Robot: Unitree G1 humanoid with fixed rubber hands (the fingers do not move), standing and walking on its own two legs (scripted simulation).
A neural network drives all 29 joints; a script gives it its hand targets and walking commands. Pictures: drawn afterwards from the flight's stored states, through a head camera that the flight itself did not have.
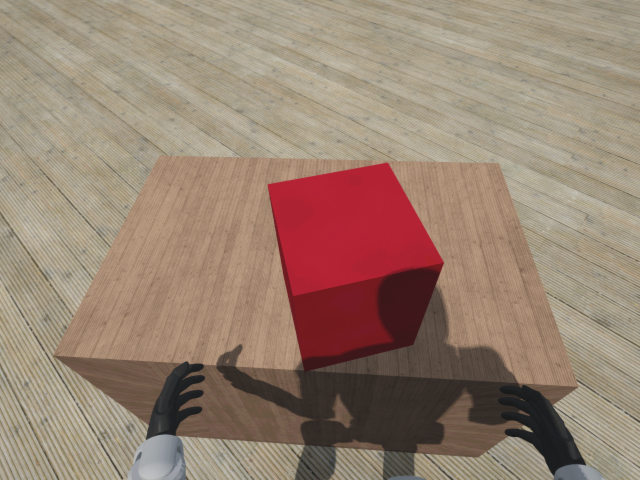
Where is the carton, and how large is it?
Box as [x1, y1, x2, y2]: [268, 163, 443, 371]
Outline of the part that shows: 388,163 268,184 283,275 304,371 410,345 414,341 443,262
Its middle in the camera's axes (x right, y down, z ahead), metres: +0.04 +0.06 +0.65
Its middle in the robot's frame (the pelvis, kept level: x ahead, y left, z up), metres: +0.43 -0.03 -0.06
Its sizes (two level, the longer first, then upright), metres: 0.210 0.200 0.250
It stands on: a pedestal, 0.58 m high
